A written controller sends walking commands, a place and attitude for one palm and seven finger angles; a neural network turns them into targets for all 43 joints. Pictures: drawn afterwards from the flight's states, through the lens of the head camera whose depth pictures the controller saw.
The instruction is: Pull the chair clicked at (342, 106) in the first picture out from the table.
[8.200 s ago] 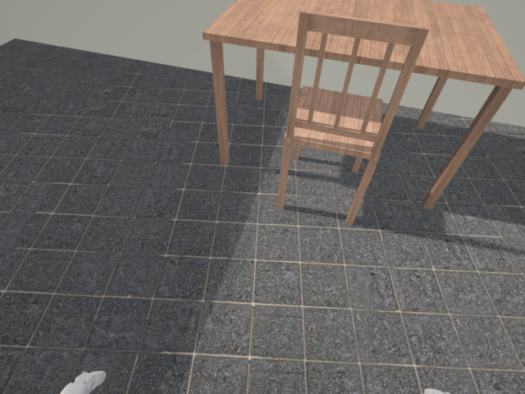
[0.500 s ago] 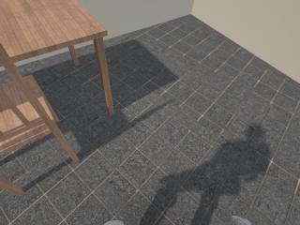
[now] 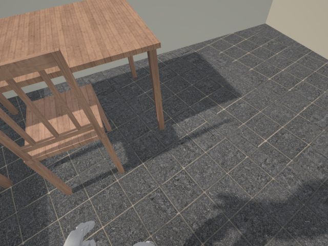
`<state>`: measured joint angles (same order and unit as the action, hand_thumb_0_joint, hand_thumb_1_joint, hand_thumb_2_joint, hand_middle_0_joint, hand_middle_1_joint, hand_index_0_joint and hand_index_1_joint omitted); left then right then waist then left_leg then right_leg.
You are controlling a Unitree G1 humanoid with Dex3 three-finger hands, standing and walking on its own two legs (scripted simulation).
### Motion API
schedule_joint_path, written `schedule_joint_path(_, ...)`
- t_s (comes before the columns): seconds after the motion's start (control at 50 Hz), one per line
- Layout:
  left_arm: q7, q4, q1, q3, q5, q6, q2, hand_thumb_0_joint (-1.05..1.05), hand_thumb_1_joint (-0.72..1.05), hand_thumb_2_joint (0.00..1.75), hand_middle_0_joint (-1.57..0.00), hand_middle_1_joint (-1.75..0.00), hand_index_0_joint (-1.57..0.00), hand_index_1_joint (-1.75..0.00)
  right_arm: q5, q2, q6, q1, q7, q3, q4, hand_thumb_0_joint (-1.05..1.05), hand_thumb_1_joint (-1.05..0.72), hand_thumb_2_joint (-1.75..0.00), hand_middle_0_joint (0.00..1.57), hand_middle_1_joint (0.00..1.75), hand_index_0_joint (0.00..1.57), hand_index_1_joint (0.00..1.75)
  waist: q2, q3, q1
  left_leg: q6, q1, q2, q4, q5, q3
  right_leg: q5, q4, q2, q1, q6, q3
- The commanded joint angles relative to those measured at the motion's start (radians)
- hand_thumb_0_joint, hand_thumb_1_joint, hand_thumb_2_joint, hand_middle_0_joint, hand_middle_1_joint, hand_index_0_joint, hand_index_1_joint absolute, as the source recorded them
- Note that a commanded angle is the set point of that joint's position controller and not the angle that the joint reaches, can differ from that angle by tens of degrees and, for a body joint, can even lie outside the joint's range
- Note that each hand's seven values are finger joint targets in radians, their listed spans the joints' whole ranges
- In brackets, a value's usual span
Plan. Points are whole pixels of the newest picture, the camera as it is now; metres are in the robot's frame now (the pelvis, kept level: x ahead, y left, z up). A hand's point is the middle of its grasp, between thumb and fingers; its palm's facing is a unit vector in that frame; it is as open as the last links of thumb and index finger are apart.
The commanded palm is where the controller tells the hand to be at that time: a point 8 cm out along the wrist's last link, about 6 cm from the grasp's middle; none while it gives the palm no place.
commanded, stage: turn to face it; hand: left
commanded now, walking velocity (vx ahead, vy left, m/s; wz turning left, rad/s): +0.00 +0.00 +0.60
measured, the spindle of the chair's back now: (36, 111) +0.59 +0.51 -0.06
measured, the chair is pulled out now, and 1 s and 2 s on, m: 0.00 0.00 0.00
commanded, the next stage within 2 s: take the last steps up to it in 0.54 s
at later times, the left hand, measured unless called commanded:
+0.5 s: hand out of the picture -0.06 +0.24 -0.18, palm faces +0.34 -0.91 -0.26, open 7.3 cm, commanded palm none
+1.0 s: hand out of the picture -0.02 +0.18 -0.15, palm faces +0.41 -0.88 -0.23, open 7.3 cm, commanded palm none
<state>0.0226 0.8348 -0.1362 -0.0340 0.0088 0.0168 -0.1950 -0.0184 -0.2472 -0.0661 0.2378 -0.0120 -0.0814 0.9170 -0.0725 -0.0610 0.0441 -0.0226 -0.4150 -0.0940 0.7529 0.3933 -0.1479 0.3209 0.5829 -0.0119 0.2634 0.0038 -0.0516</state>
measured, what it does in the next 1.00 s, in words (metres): steps on the spot, turning left: left foot, then right foot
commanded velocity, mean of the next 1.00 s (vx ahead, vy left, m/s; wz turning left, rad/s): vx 0.11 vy -0.03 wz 0.23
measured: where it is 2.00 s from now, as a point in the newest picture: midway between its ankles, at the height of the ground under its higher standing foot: (157, 235)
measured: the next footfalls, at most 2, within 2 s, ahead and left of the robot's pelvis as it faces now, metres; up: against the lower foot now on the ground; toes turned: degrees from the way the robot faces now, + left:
left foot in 0.44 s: +0.00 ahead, +0.15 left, +0.00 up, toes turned +19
right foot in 0.88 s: +0.06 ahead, -0.07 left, +0.00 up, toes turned +15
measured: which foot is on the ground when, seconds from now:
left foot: up 0.00-0.42, down 0.44-0.90, up 0.92-1.00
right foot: down 0.00-0.44, up 0.46-0.86, down 0.88-1.00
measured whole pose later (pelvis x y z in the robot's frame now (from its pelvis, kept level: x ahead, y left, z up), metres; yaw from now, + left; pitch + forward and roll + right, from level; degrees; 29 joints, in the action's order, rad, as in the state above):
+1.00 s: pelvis +0.03 +0.01 +0.01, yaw +21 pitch -2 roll +1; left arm 0.01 1.01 -0.35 -0.03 0.02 -0.03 -0.14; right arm -0.03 -0.21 -0.05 0.34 -0.01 -0.05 1.07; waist -0.04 0.02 0.00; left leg 0.02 -0.41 0.00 0.96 0.40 0.01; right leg 0.32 0.46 -0.01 0.13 0.05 -0.11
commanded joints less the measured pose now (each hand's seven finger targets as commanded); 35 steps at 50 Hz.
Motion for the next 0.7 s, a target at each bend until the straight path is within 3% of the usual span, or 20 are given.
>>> schedule_joint_path(0.0,0.020,-0.073,-0.008,-0.060,0.004,-0.022,-0.203,0.00,0.90,0.90,-0.20,-0.30,-0.20,-0.30,-0.007,-0.111,0.012,-0.021,-0.003,-0.042,-0.080,0.00,-0.90,-0.90,0.20,0.30,0.20,0.30,0.250,0.058,-0.022,-0.025,-0.187,0.084,0.458,0.075,0.037,-0.199,-0.311,-0.367,-0.093,0.121,0.268)
schedule_joint_path(0.02,0.016,-0.074,0.016,-0.048,0.003,-0.025,-0.176,0.00,0.90,0.90,-0.20,-0.30,-0.20,-0.30,-0.008,-0.106,0.010,-0.007,-0.010,-0.038,-0.062,0.00,-0.90,-0.90,0.20,0.30,0.20,0.30,0.223,0.028,-0.007,-0.037,-0.195,0.099,0.491,0.018,0.063,-0.262,-0.285,-0.325,-0.093,0.109,0.182)
schedule_joint_path(0.04,0.014,-0.070,0.003,-0.043,0.003,-0.029,-0.161,0.00,0.90,0.90,-0.20,-0.30,-0.20,-0.30,-0.009,-0.091,0.007,-0.002,-0.015,-0.034,-0.056,0.00,-0.90,-0.90,0.20,0.30,0.20,0.30,0.212,0.018,-0.007,-0.044,-0.197,0.102,0.506,-0.015,0.083,-0.321,-0.268,-0.302,-0.091,0.097,0.115)
schedule_joint_path(0.08,0.015,-0.051,-0.036,-0.043,0.006,-0.031,-0.161,0.00,0.90,0.90,-0.20,-0.30,-0.20,-0.30,-0.004,-0.078,0.002,-0.013,-0.019,-0.030,-0.052,0.00,-0.90,-0.90,0.20,0.30,0.20,0.30,0.219,0.007,-0.019,-0.053,-0.191,0.109,0.495,-0.041,0.105,-0.341,-0.268,-0.295,-0.100,0.088,0.065)
schedule_joint_path(0.18,0.014,-0.009,-0.128,-0.053,0.014,-0.026,-0.190,0.00,0.90,0.90,-0.20,-0.30,-0.20,-0.30,-0.002,-0.067,-0.001,-0.090,-0.017,-0.017,-0.063,0.00,-0.90,-0.90,0.20,0.30,0.20,0.30,0.258,0.013,-0.064,-0.065,-0.165,0.131,0.346,-0.001,0.152,-0.398,-0.255,-0.327,-0.163,0.107,0.016)
schedule_joint_path(0.3,0.010,0.028,-0.191,-0.064,0.023,-0.017,-0.226,0.00,0.90,0.90,-0.20,-0.30,-0.20,-0.30,0.007,-0.037,0.022,-0.143,-0.013,0.012,-0.073,0.00,-0.90,-0.90,0.20,0.30,0.20,0.30,0.304,0.079,-0.102,-0.036,-0.014,0.105,0.031,0.056,0.238,-0.646,-0.150,-0.338,-0.227,0.114,-0.035)
schedule_joint_path(0.34,0.011,0.038,-0.176,-0.068,0.021,-0.015,-0.232,0.00,0.90,0.90,-0.20,-0.30,-0.20,-0.30,0.008,-0.044,0.032,-0.099,-0.007,0.013,-0.065,0.00,-0.90,-0.90,0.20,0.30,0.20,0.30,0.301,0.109,-0.078,-0.022,0.074,0.097,-0.105,-0.010,0.255,-0.660,-0.091,-0.340,-0.221,0.092,-0.059)
schedule_joint_path(0.36,0.009,0.043,-0.169,-0.068,0.015,-0.013,-0.228,0.00,0.90,0.90,-0.20,-0.30,-0.20,-0.30,0.006,-0.059,0.038,-0.068,-0.005,0.012,-0.055,0.00,-0.90,-0.90,0.20,0.30,0.20,0.30,0.277,0.130,-0.058,-0.013,0.157,0.091,-0.224,-0.108,0.257,-0.629,-0.032,-0.319,-0.196,0.060,-0.086)
schedule_joint_path(0.38,0.006,0.041,-0.160,-0.064,0.005,-0.010,-0.215,0.00,0.90,0.90,-0.20,-0.30,-0.20,-0.30,0.003,-0.097,0.046,-0.015,-0.005,0.003,-0.042,0.00,-0.90,-0.90,0.20,0.30,0.20,0.30,0.175,0.158,-0.020,0.005,0.311,0.124,-0.344,-0.275,0.220,-0.536,0.093,-0.299,-0.098,0.017,-0.112)
schedule_joint_path(0.4,0.001,0.012,-0.165,-0.056,-0.004,-0.006,-0.154,0.00,0.90,0.90,-0.20,-0.30,-0.20,-0.30,-0.005,-0.208,0.059,0.046,0.002,-0.022,-0.040,0.00,-0.90,-0.90,0.20,0.30,0.20,0.30,-0.126,0.214,0.016,0.103,0.503,0.369,-0.378,-0.624,-0.087,-0.094,0.307,-0.174,0.157,-0.059,-0.154)
schedule_joint_path(0.42,0.003,-0.022,-0.115,-0.028,-0.002,0.001,-0.108,0.00,0.90,0.90,-0.20,-0.30,-0.20,-0.30,0.006,-0.266,0.052,0.095,0.013,-0.031,-0.025,0.00,-0.90,-0.90,0.20,0.30,0.20,0.30,-0.242,0.208,0.031,0.226,0.500,0.515,-0.372,-1.027,-0.225,0.368,0.440,-0.108,0.275,-0.087,-0.064)
schedule_joint_path(0.44,0.009,-0.017,-0.096,-0.034,0.003,0.012,-0.136,0.00,0.90,0.90,-0.20,-0.30,-0.20,-0.30,0.001,-0.247,0.045,0.089,0.017,-0.024,-0.015,0.00,-0.90,-0.90,0.20,0.30,0.20,0.30,-0.122,0.191,0.028,0.262,0.435,0.520,-0.353,-0.919,-0.133,0.351,0.517,-0.126,0.240,-0.066,-0.003)
schedule_joint_path(0.46,0.007,0.001,-0.080,-0.035,0.006,0.014,-0.120,0.00,0.90,0.90,-0.20,-0.30,-0.20,-0.30,-0.003,-0.204,0.052,0.044,0.027,-0.014,-0.020,0.00,-0.90,-0.90,0.20,0.30,0.20,0.30,-0.122,0.145,0.014,0.243,0.384,0.452,-0.373,-0.830,-0.103,0.285,0.530,-0.125,0.266,-0.069,0.012)
schedule_joint_path(0.48,0.004,0.025,-0.084,-0.038,0.005,0.017,-0.124,0.00,0.90,0.90,-0.20,-0.30,-0.20,-0.30,-0.004,-0.188,0.051,-0.018,0.033,-0.009,-0.033,0.00,-0.90,-0.90,0.20,0.30,0.20,0.30,-0.161,0.122,-0.007,0.226,0.355,0.416,-0.376,-0.758,-0.081,0.229,0.548,-0.128,0.277,-0.072,0.025)
schedule_joint_path(0.5,-0.001,0.039,-0.079,-0.039,0.005,0.018,-0.136,0.00,0.90,0.90,-0.20,-0.30,-0.20,-0.30,-0.003,-0.163,0.050,-0.057,0.034,0.002,-0.044,0.00,-0.90,-0.90,0.20,0.30,0.20,0.30,-0.133,0.077,-0.015,0.208,0.295,0.383,-0.389,-0.724,-0.048,0.176,0.550,-0.125,0.258,-0.071,0.034)
schedule_joint_path(0.52,-0.004,0.050,-0.104,-0.040,0.005,0.019,-0.129,0.00,0.90,0.90,-0.20,-0.30,-0.20,-0.30,-0.002,-0.149,0.052,-0.081,0.034,0.009,-0.048,0.00,-0.90,-0.90,0.20,0.30,0.20,0.30,-0.122,0.063,-0.034,0.193,0.278,0.355,-0.398,-0.704,-0.011,0.139,0.545,-0.115,0.241,-0.073,0.027)
schedule_joint_path(0.54,-0.006,0.060,-0.120,-0.038,0.005,0.019,-0.125,0.00,0.90,0.90,-0.20,-0.30,-0.20,-0.30,0.000,-0.143,0.054,-0.082,0.033,0.010,-0.048,0.00,-0.90,-0.90,0.20,0.30,0.20,0.30,-0.095,0.064,-0.039,0.185,0.275,0.337,-0.404,-0.692,0.004,0.115,0.532,-0.104,0.227,-0.076,0.018)
schedule_joint_path(0.62,-0.005,0.068,-0.125,-0.034,0.006,0.025,-0.112,0.00,0.90,0.90,-0.20,-0.30,-0.20,-0.30,0.001,-0.137,0.053,-0.062,0.030,0.010,-0.039,0.00,-0.90,-0.90,0.20,0.30,0.20,0.30,-0.084,0.052,-0.039,0.183,0.243,0.321,-0.451,-0.515,-0.007,0.082,0.444,-0.084,0.193,-0.081,0.012)
schedule_joint_path(0.68,-0.014,0.068,-0.109,-0.025,0.012,0.016,-0.097,0.00,0.90,0.90,-0.20,-0.30,-0.20,-0.30,-0.005,-0.131,0.057,-0.017,0.028,0.009,-0.022,0.00,-0.90,-0.90,0.20,0.30,0.20,0.30,-0.086,0.060,-0.019,0.200,0.256,0.331,-0.511,-0.168,-0.073,0.103,0.338,-0.070,0.184,-0.070,0.006)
